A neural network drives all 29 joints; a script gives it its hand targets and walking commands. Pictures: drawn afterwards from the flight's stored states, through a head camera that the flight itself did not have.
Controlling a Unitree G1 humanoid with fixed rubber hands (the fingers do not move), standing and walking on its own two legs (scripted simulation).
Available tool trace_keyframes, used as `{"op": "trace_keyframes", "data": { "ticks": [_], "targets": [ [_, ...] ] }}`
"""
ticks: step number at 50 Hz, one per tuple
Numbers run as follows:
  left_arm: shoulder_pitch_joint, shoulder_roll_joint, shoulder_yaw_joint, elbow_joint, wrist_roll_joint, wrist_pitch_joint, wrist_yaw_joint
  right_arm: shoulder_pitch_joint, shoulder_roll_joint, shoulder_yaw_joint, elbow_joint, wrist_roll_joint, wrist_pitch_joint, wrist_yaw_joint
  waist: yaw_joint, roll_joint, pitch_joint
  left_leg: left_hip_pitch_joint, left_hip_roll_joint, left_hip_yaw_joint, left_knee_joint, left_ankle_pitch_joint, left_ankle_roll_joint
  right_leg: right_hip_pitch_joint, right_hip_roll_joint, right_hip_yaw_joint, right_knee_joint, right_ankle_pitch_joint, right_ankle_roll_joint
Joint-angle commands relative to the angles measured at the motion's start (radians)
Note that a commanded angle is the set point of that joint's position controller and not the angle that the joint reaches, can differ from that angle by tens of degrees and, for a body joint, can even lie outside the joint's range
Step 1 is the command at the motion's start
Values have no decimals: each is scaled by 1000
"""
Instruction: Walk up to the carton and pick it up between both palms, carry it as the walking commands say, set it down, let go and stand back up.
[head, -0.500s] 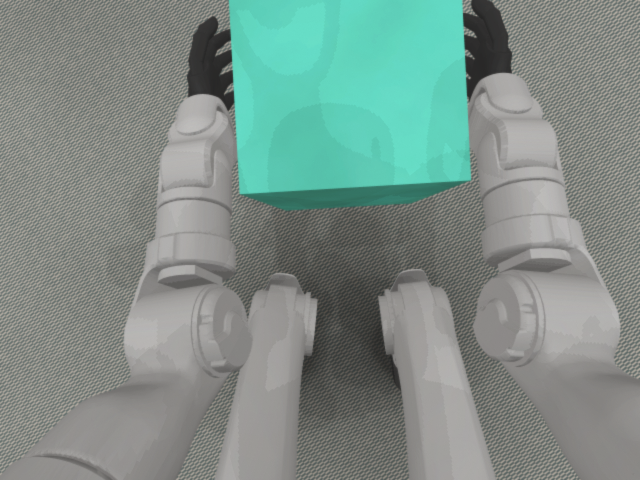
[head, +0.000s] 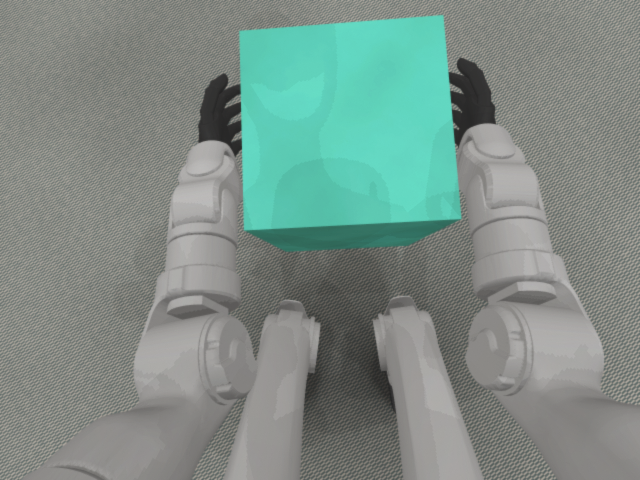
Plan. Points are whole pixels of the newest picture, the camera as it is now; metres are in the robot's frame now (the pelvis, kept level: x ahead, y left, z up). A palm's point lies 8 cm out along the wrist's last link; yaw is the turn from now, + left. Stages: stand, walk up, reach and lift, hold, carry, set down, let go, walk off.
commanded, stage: reach and lift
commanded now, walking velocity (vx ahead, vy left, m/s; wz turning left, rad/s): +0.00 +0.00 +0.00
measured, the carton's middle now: (344, 164) +0.48 -0.01 -0.13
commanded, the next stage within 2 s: none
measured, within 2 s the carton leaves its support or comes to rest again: neither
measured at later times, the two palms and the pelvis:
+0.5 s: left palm (192, 137) +0.46 +0.14 +0.01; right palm (502, 119) +0.47 -0.15 +0.01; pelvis +0.02 +0.00 +0.06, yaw +0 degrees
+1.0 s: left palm (154, 129) +0.44 +0.14 +0.09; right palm (544, 104) +0.44 -0.15 +0.08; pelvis +0.04 +0.00 +0.13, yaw -1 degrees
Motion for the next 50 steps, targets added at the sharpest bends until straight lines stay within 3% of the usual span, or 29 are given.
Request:
{"op": "trace_keyframes", "data": {
  "ticks": [1, 23, 50],
  "targets": [
    [-675, -1057, -539, 25, -131, -7, -251, -627, 1092, 500, 1, 137, -25, 238, 3, -32, -1011, 502, -59, 147, -181, 245, 19, 666, 49, -141, -180, 268, -12],
    [-498, -1119, -569, 4, -105, -22, -248, -458, 1128, 523, -20, 111, -46, 251, -2, -19, -919, 712, -54, 108, -369, 285, 19, 820, 44, -113, -363, 293, -17],
    [-213, -1132, -621, -60, -78, -40, -271, -182, 1170, 586, -88, 87, -65, 254, 14, -25, -763, 976, -30, 60, -639, 377, 31, 1112, 30, -56, -627, 393, -26]
  ]
}}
